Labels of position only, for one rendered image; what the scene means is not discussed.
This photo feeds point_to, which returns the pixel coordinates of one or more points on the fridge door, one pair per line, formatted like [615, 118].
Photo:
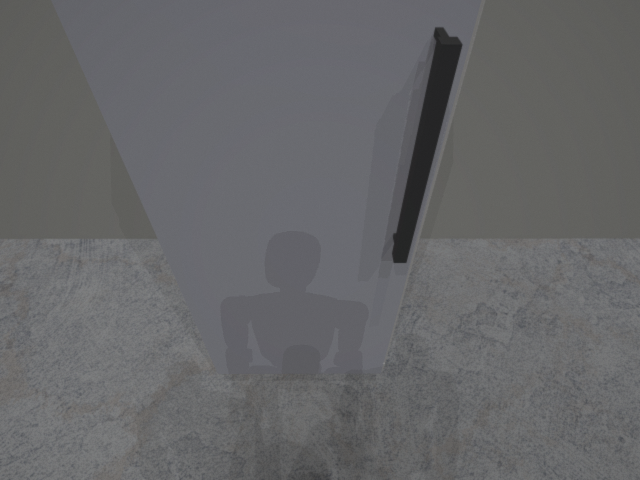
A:
[270, 143]

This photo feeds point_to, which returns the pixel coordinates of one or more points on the handle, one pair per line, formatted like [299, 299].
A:
[442, 72]

